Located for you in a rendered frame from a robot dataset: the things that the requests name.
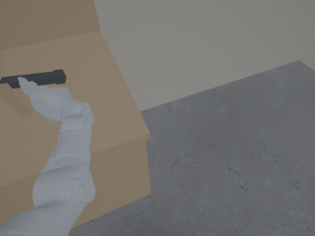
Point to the left robot hand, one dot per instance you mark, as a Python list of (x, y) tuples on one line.
[(43, 99)]

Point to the tap lever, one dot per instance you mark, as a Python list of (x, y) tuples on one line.
[(57, 77)]

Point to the left robot upper arm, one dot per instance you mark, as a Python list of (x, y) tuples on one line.
[(60, 195)]

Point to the left robot forearm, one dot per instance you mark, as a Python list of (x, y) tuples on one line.
[(75, 136)]

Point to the counter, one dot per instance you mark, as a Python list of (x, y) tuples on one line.
[(40, 36)]

